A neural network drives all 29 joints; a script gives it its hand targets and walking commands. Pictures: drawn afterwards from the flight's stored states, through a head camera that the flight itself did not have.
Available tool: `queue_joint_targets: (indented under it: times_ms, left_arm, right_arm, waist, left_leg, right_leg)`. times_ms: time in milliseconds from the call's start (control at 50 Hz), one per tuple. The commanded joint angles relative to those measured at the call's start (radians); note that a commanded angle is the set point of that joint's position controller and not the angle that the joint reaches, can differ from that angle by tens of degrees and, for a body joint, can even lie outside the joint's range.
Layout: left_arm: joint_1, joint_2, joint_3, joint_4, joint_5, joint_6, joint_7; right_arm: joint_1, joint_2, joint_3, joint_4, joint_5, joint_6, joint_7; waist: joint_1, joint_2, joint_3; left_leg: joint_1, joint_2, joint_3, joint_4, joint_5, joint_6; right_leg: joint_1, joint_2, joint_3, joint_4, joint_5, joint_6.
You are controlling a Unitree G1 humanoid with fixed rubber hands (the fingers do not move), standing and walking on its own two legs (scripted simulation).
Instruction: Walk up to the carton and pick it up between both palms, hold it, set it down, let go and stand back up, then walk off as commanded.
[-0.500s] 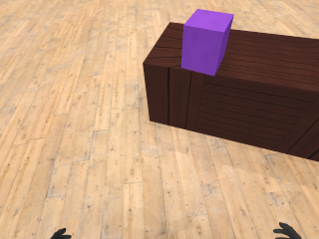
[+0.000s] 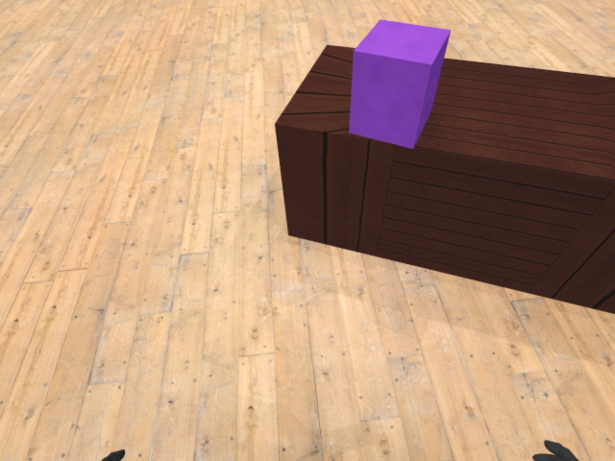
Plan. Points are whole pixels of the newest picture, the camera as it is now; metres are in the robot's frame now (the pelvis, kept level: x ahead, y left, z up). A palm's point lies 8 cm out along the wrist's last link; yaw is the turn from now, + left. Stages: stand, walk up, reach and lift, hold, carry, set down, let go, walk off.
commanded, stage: walk up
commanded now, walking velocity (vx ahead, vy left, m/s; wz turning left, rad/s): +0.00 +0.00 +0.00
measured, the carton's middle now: (396, 84) +1.07 -0.23 -0.09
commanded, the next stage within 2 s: none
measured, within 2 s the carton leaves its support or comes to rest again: neither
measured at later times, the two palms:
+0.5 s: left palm (142, 418) +0.19 +0.26 -0.08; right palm out of the picture +0.05 -0.40 -0.11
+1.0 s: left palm (175, 290) +0.39 +0.26 -0.07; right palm (583, 308) +0.34 -0.41 -0.09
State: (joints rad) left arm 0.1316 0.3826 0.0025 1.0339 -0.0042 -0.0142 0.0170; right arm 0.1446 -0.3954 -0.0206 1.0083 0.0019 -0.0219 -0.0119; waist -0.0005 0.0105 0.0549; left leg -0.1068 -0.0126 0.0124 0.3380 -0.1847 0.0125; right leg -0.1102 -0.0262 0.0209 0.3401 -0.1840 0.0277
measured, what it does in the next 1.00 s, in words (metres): walks ahead: right foot, then left foot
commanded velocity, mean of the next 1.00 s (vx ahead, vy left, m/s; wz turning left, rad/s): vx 0.00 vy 0.00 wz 0.00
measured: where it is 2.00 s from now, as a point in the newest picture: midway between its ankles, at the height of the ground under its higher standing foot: (328, 340)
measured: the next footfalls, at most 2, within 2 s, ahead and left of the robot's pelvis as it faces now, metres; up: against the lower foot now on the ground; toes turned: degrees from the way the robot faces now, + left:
right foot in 0.52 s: +0.15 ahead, -0.21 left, +0.00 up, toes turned -14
left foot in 1.00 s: +0.45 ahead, +0.02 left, +0.00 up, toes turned -10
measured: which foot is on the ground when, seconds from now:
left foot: down 0.00-0.52, up 0.54-0.98, down 1.00-1.00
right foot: down 0.00-0.22, up 0.24-0.50, down 0.52-1.00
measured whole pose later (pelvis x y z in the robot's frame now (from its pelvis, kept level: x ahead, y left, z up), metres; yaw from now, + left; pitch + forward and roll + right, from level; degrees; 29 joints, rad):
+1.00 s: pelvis +0.26 -0.07 -0.03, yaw -14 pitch -2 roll -2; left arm 0.49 0.51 0.07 0.54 0.02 -0.04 0.02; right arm 0.25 -0.46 -0.10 0.53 -0.05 0.03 0.09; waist 0.05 0.07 0.06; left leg -0.45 0.09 0.03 0.65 -0.17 0.03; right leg -0.02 -0.03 0.02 0.54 -0.48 0.05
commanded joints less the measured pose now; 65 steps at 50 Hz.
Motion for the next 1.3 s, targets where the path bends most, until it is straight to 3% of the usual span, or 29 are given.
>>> queue_joint_targets:
  times_ms: [0, 40, 140, 160, 180, 200, 220, 260, 380, 440, 460, 480, 500, 520, 540, 600, 640, 700, 800, 880, 940, 960, 980, 1000, 1020, 1040, 1080, 1120, 1280]
  left_arm:
    - [-0.019, 0.163, 0.030, -0.048, -0.005, -0.008, 0.009]
    - [-0.011, 0.185, 0.032, -0.036, -0.002, -0.010, 0.008]
    - [-0.021, 0.162, 0.031, -0.044, -0.001, -0.010, 0.002]
    - [0.055, 0.163, 0.059, -0.101, 0.017, -0.013, -0.015]
    - [-0.020, 0.160, 0.066, -0.138, 0.020, -0.007, -0.028]
    - [-0.072, 0.144, 0.071, -0.186, 0.025, -0.003, -0.038]
    - [-0.078, 0.167, 0.080, -0.231, 0.042, -0.001, -0.042]
    - [-0.014, 0.179, 0.088, -0.259, 0.048, -0.018, -0.053]
    - [0.116, 0.170, 0.107, -0.325, 0.031, 0.009, -0.089]
    - [0.238, 0.175, 0.121, -0.323, 0.029, 0.003, -0.081]
    - [0.311, 0.197, 0.132, -0.305, 0.031, -0.001, -0.069]
    - [0.399, 0.246, 0.152, -0.289, 0.028, -0.007, -0.051]
    - [0.469, 0.332, 0.165, -0.315, 0.034, -0.015, -0.029]
    - [0.389, 0.365, 0.165, -0.400, 0.038, -0.018, -0.014]
    - [0.342, 0.363, 0.159, -0.422, 0.030, -0.026, -0.006]
    - [0.279, 0.346, 0.140, -0.448, 0.028, -0.045, 0.015]
    - [0.275, 0.287, 0.116, -0.462, 0.028, -0.063, 0.008]
    - [0.309, 0.281, 0.122, -0.479, 0.035, -0.069, 0.003]
    - [0.399, 0.293, 0.138, -0.511, 0.033, -0.062, 0.002]
    - [0.373, 0.334, 0.147, -0.547, 0.027, -0.044, 0.009]
    - [0.333, 0.352, 0.142, -0.559, 0.020, -0.028, 0.012]
    - [0.298, 0.326, 0.133, -0.569, 0.012, -0.026, 0.008]
    - [0.327, 0.284, 0.116, -0.568, 0.012, -0.025, 0.005]
    - [0.388, 0.199, 0.092, -0.576, 0.005, -0.027, 0.003]
    - [0.400, 0.224, 0.096, -0.610, -0.012, -0.021, 0.018]
    - [0.330, 0.292, 0.111, -0.613, 0.008, -0.010, 0.030]
    - [0.269, 0.293, 0.102, -0.581, 0.007, -0.022, 0.023]
    - [0.307, 0.250, 0.092, -0.546, 0.002, -0.017, 0.009]
    - [0.194, 0.231, 0.090, -0.577, 0.015, -0.002, -0.010]
  right_arm:
    - [-0.002, -0.156, -0.025, -0.043, 0.006, -0.007, -0.008]
    - [-0.012, -0.140, -0.030, -0.044, 0.004, -0.011, -0.006]
    - [-0.016, -0.158, -0.032, -0.051, 0.006, -0.012, -0.006]
    - [0.077, -0.218, -0.092, -0.090, -0.033, -0.027, 0.004]
    - [0.111, -0.206, -0.092, -0.090, -0.055, -0.024, 0.007]
    - [0.143, -0.249, -0.118, -0.100, -0.066, -0.024, 0.003]
    - [0.160, -0.260, -0.127, -0.125, -0.074, -0.033, -0.001]
    - [0.141, -0.227, -0.128, -0.171, -0.071, -0.048, -0.009]
    - [0.051, -0.258, -0.141, -0.307, -0.059, -0.043, 0.021]
    - [0.032, -0.226, -0.134, -0.343, -0.053, -0.027, 0.034]
    - [0.064, -0.196, -0.123, -0.345, -0.061, -0.021, 0.037]
    - [0.085, -0.130, -0.095, -0.373, -0.066, -0.013, 0.044]
    - [0.094, -0.070, -0.070, -0.419, -0.057, -0.011, 0.055]
    - [0.122, -0.115, -0.083, -0.456, -0.048, -0.003, 0.058]
    - [0.072, -0.190, -0.105, -0.475, -0.047, 0.005, 0.049]
    - [0.206, -0.223, -0.106, -0.427, -0.020, -0.003, 0.057]
    - [0.226, -0.192, -0.094, -0.431, -0.042, 0.004, 0.063]
    - [0.151, -0.168, -0.094, -0.494, -0.053, 0.028, 0.079]
    - [0.040, -0.152, -0.098, -0.565, -0.054, 0.032, 0.096]
    - [0.015, -0.160, -0.111, -0.587, -0.042, 0.036, 0.098]
    - [0.085, -0.185, -0.134, -0.570, -0.043, 0.035, 0.090]
    - [0.163, -0.202, -0.145, -0.544, -0.053, 0.021, 0.081]
    - [0.300, -0.251, -0.168, -0.505, -0.056, 0.009, 0.066]
    - [0.377, -0.349, -0.191, -0.500, -0.066, 0.001, 0.051]
    - [0.374, -0.377, -0.185, -0.548, -0.044, 0.006, 0.041]
    - [0.341, -0.356, -0.182, -0.553, -0.019, 0.008, 0.035]
    - [0.315, -0.313, -0.155, -0.538, -0.023, 0.007, 0.022]
    - [0.271, -0.263, -0.136, -0.531, -0.026, -0.006, 0.027]
    - [0.259, -0.266, -0.122, -0.612, -0.044, 0.002, 0.052]
  waist:
    - [0.003, -0.006, -0.023]
    - [-0.007, -0.044, -0.015]
    - [-0.001, 0.023, -0.046]
    - [-0.031, 0.052, -0.134]
    - [-0.068, 0.096, -0.049]
    - [-0.098, 0.187, 0.017]
    - [-0.097, 0.118, 0.073]
    - [-0.060, 0.017, 0.079]
    - [-0.012, 0.162, 0.052]
    - [0.050, 0.091, 0.056]
    - [0.076, -0.029, 0.002]
    - [0.131, -0.229, -0.036]
    - [0.157, -0.380, -0.051]
    - [0.104, -0.238, 0.009]
    - [0.080, -0.134, 0.106]
    - [0.015, -0.089, 0.049]
    - [-0.007, -0.071, 0.025]
    - [0.017, -0.143, 0.038]
    - [0.070, -0.112, 0.045]
    - [0.065, -0.148, 0.043]
    - [0.010, -0.120, 0.041]
    - [-0.043, -0.052, -0.006]
    - [-0.101, 0.051, -0.100]
    - [-0.118, 0.260, -0.179]
    - [-0.106, 0.368, -0.215]
    - [-0.097, 0.212, -0.162]
    - [-0.077, 0.017, -0.044]
    - [-0.026, 0.072, -0.020]
    - [-0.056, 0.181, 0.075]
  left_leg:
    - [-0.003, 0.146, -0.103, -0.061, 0.135, 0.008]
    - [-0.002, 0.146, -0.106, -0.067, 0.108, 0.011]
    - [-0.001, 0.137, -0.088, -0.062, 0.092, 0.006]
    - [0.129, 0.124, -0.073, -0.022, -0.416, 0.075]
    - [0.203, 0.182, -0.175, -0.117, -0.625, 0.119]
    - [0.203, 0.344, -0.333, -0.236, -0.701, 0.187]
    - [0.170, 0.440, -0.433, -0.255, -0.649, 0.246]
    - [0.155, 0.424, -0.332, -0.238, -0.452, 0.240]
    - [-0.157, 0.291, -0.028, -0.193, -0.473, 0.160]
    - [-0.255, 0.245, 0.061, 0.001, -0.521, 0.129]
    - [-0.283, 0.205, 0.098, 0.189, -0.511, 0.119]
    - [-0.417, 0.122, 0.158, 0.496, -0.525, 0.100]
    - [-0.588, 0.033, 0.122, 0.813, -0.533, 0.060]
    - [-0.648, 0.038, -0.019, 0.914, -0.478, 0.041]
    - [-0.629, 0.098, -0.087, 0.955, -0.408, 0.042]
    - [-0.551, 0.156, -0.067, 0.843, -0.213, 0.013]
    - [-0.470, 0.146, -0.039, 0.783, -0.137, -0.011]
    - [-0.516, 0.138, -0.003, 0.666, -0.046, -0.033]
    - [-0.499, 0.133, 0.032, 0.468, 0.029, -0.010]
    - [-0.406, 0.118, 0.016, 0.345, 0.072, 0.011]
    - [-0.262, 0.101, 0.003, 0.289, -0.017, 0.031]
    - [-0.134, 0.072, 0.022, 0.199, -0.039, 0.050]
    - [0.081, 0.081, -0.029, 0.200, -0.037, 0.081]
    - [0.206, 0.274, -0.304, 0.134, -0.149, 0.149]
    - [0.252, 0.442, -0.757, -0.073, -0.224, 0.243]
    - [0.191, 0.487, -0.767, -0.105, -0.268, 0.305]
    - [0.074, 0.388, -0.412, 0.016, 0.096, 0.257]
    - [-0.029, 0.290, -0.193, 0.045, 0.270, 0.213]
    - [-0.133, 0.257, -0.079, -0.023, -0.104, 0.192]
  right_leg:
    - [-0.013, -0.104, 0.076, -0.044, 0.093, -0.038]
    - [-0.029, -0.099, 0.069, -0.052, 0.082, -0.035]
    - [0.000, -0.100, 0.075, -0.050, 0.096, -0.036]
    - [-0.133, -0.031, 0.074, 0.073, -0.328, -0.097]
    - [-0.380, 0.002, 0.023, 0.192, -0.428, -0.090]
    - [-0.509, 0.015, -0.039, 0.427, -0.337, -0.071]
    - [-0.585, -0.049, 0.035, 0.521, -0.324, -0.063]
    - [-0.561, -0.101, 0.075, 0.535, -0.297, -0.070]
    - [-0.203, -0.076, -0.049, 0.370, -0.129, -0.054]
    - [-0.013, -0.032, -0.119, 0.272, -0.018, -0.066]
    - [0.097, 0.000, -0.134, 0.253, -0.069, -0.073]
    - [0.234, 0.018, -0.100, 0.185, -0.188, -0.092]
    - [0.225, -0.203, 0.374, -0.014, -0.497, -0.163]
    - [0.062, -0.368, 0.784, -0.227, -0.729, -0.276]
    - [-0.052, -0.403, 0.800, -0.250, -0.729, -0.327]
    - [0.002, -0.274, 0.402, -0.098, -0.286, -0.241]
    - [-0.100, -0.207, 0.244, -0.072, -0.024, -0.224]
    - [-0.054, -0.169, 0.157, -0.057, 0.088, -0.232]
    - [0.001, -0.153, 0.104, 0.001, 0.231, -0.210]
    - [0.018, -0.179, 0.122, 0.040, 0.140, -0.187]
    - [-0.025, -0.227, 0.137, 0.109, 0.141, -0.166]
    - [-0.049, -0.179, 0.084, 0.286, 0.160, -0.149]
    - [-0.160, -0.114, 0.024, 0.551, 0.129, -0.110]
    - [-0.310, -0.003, -0.018, 0.844, -0.166, -0.072]
    - [-0.519, 0.130, 0.075, 0.968, -0.434, -0.051]
    - [-0.539, 0.061, 0.150, 1.069, -0.392, -0.070]
    - [-0.511, 0.003, 0.130, 1.043, -0.319, -0.074]
    - [-0.429, -0.026, 0.104, 0.904, -0.278, -0.060]
    - [-0.341, -0.021, -0.015, 0.450, -0.105, -0.028]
